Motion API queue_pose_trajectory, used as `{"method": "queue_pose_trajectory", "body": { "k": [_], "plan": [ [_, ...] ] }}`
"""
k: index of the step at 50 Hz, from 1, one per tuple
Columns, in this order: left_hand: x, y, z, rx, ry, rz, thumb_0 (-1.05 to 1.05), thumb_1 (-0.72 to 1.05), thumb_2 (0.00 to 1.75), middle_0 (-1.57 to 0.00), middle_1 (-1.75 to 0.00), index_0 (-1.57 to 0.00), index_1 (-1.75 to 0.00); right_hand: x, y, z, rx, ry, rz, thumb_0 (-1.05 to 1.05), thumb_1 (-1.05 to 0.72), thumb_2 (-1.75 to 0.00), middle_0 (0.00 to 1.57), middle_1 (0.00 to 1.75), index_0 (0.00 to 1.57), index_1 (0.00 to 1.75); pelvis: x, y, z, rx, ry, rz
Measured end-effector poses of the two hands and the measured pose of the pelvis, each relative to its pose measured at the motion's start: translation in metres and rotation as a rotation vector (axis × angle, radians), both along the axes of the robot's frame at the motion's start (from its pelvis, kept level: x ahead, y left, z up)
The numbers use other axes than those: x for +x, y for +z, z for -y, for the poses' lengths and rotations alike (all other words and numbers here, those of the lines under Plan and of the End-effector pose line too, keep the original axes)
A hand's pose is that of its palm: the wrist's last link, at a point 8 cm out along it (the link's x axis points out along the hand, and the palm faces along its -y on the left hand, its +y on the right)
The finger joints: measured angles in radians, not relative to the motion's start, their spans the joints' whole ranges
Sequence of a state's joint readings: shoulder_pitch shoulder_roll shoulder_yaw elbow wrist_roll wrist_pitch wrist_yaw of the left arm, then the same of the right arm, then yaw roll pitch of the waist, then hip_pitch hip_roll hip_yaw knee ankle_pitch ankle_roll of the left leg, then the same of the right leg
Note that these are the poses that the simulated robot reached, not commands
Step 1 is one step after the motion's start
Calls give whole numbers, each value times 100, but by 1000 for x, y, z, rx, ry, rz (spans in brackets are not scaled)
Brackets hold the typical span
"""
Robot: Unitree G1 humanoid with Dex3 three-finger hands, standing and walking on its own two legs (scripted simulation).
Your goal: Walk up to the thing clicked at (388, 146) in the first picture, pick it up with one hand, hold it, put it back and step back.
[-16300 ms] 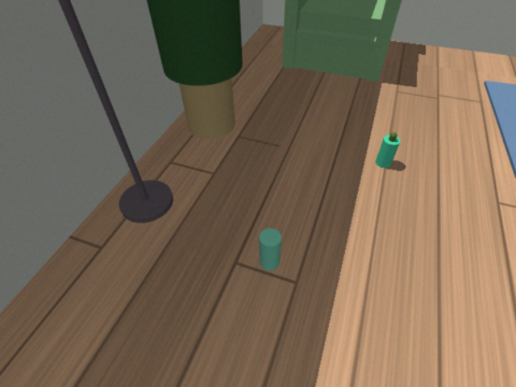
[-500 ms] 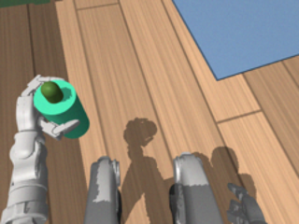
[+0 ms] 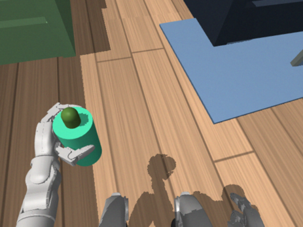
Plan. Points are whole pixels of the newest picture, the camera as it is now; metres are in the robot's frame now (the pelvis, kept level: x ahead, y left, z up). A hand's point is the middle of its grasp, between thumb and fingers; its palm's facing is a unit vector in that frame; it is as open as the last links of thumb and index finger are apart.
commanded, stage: lift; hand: left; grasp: from the side
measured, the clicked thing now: (79, 135) +0.36 +0.19 +0.01
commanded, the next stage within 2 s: hold in 1.06 s
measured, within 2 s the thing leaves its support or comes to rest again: neither
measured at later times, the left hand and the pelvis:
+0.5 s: hand (71, 128) +0.34 +0.18 +0.09, palm faces +0.10 -0.99 -0.04, open 11.6 cm; pelvis +0.01 +0.00 +0.06, yaw +1 degrees
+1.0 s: hand (73, 116) +0.35 +0.17 +0.12, palm faces +0.09 -1.00 -0.02, open 11.6 cm; pelvis +0.03 -0.01 +0.09, yaw +1 degrees
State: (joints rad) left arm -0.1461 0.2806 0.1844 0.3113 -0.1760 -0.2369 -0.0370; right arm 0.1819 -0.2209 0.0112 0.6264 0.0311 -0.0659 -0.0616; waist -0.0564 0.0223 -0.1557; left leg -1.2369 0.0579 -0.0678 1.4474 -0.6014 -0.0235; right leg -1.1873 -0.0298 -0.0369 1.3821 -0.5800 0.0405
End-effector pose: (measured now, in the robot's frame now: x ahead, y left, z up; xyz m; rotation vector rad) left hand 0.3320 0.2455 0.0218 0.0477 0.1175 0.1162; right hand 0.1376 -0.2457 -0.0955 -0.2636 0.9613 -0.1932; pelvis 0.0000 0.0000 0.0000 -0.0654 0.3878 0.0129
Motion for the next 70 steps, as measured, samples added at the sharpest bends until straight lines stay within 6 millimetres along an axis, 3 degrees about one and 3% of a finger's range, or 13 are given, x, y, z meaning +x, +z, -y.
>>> {"method": "queue_pose_trajectory", "body": {
  "k": [9, 20, 31, 53, 70],
  "plan": [
    [-6, 31, 4, -6, -29, -9, -1, -61, 114, -61, -100, -64, -101, -7, 33, -3, 8, 4, -7, 1, -92, -90, 21, 29, 21, 30, 5, 32, -3, 5, 2, 64],
    [-18, 59, 10, -3, -20, 5, -1, -61, 114, -62, -99, -64, -100, -6, 52, -9, 32, 20, -2, 1, -92, -90, 21, 29, 21, 30, 7, 55, 0, 19, 5, 123],
    [-17, 80, 19, -14, -19, 16, -1, -61, 113, -61, -99, -64, -101, 7, 71, -6, 38, 26, 33, 1, -92, -90, 21, 30, 21, 30, 13, 73, 5, 29, 7, 168],
    [-6, 103, 26, -30, -22, 27, -1, -60, 113, -61, -100, -63, -102, 12, 91, 5, 22, 0, 17, 1, -92, -90, 20, 30, 21, 30, 30, 94, 9, 37, 4, 223],
    [-14, 114, 23, -28, -19, 34, -1, -55, 108, -61, -97, -64, -98, 10, 100, -1, 30, 3, 26, 1, -93, -90, 20, 30, 21, 30, 28, 102, 5, 38, 3, 261]
  ]
}}
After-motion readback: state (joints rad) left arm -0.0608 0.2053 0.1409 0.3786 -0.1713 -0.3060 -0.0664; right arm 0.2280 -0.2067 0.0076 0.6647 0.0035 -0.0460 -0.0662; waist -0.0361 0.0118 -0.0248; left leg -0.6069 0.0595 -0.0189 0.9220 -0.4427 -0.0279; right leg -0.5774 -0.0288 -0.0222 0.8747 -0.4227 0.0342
